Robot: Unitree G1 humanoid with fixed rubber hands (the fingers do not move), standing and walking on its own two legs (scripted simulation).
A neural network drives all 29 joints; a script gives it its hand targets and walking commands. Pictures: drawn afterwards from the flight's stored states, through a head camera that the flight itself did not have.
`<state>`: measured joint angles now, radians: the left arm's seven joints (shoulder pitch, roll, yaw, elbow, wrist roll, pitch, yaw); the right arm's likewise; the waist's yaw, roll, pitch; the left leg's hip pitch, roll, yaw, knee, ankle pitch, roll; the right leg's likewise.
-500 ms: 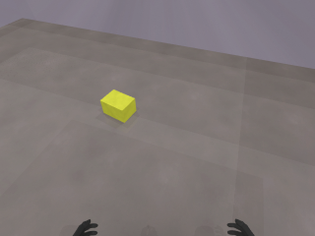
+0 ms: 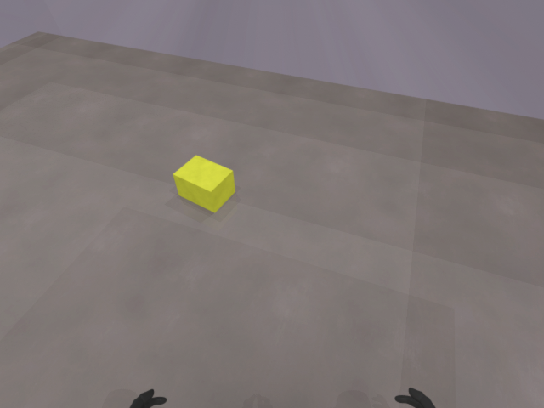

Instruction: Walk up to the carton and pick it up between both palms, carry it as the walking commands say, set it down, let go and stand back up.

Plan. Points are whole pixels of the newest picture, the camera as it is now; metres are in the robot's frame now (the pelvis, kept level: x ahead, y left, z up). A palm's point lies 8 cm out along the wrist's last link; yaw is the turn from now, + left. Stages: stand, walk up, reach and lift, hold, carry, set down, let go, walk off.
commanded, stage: stand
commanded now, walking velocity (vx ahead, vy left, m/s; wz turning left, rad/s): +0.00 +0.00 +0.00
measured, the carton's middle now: (205, 183) +1.28 +0.35 -0.69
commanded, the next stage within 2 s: walk up in 0.32 s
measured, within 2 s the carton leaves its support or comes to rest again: neither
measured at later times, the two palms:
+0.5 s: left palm out of the picture +0.10 +0.23 -0.11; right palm out of the picture +0.10 -0.23 -0.11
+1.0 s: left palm out of the picture +0.12 +0.38 -0.12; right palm out of the picture +0.10 -0.14 -0.10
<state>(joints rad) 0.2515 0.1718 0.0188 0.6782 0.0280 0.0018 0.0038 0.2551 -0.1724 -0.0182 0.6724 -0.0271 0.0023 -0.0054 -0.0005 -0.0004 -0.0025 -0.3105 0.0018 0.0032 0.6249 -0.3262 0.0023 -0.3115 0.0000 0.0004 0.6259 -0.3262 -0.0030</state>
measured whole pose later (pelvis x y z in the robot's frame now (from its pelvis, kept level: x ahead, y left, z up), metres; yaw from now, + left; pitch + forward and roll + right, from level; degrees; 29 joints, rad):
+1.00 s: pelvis +0.05 +0.11 +0.01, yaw -12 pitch +3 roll +0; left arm 0.35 0.30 0.07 0.88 0.04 0.03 0.05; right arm 0.18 -0.18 -0.04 0.82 -0.03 0.01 0.02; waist 0.01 -0.05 0.04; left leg -0.26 0.03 0.13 0.48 -0.27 0.02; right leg -0.54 -0.06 0.01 1.02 -0.45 0.03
